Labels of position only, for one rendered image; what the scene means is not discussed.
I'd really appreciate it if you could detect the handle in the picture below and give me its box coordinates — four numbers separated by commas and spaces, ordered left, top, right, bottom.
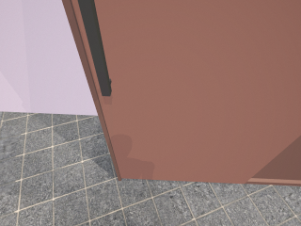
77, 0, 112, 97

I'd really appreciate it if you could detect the wardrobe door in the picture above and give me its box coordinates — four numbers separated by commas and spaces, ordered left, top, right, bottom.
252, 136, 301, 181
71, 0, 301, 185

